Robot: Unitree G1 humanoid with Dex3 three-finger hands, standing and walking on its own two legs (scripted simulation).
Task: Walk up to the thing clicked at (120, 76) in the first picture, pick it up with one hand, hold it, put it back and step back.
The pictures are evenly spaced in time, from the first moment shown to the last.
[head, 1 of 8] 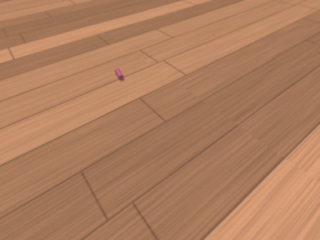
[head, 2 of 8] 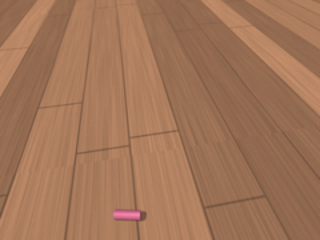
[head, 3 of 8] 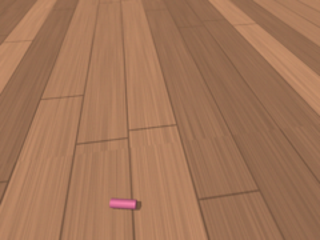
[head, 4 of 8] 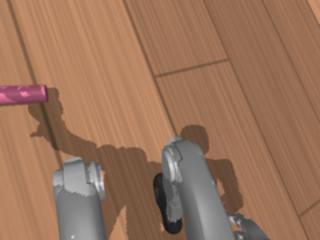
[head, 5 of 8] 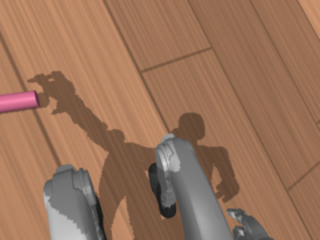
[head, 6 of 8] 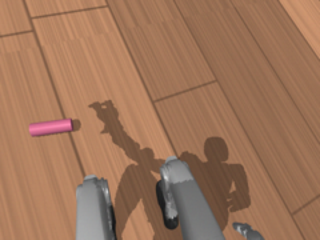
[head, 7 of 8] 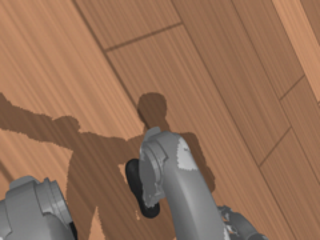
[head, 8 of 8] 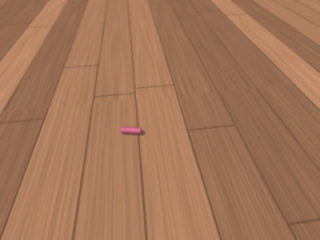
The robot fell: no
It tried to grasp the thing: yes
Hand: left
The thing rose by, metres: 0.00
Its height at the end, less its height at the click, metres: +0.00
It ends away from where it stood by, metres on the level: 0.00
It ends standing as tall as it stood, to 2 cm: yes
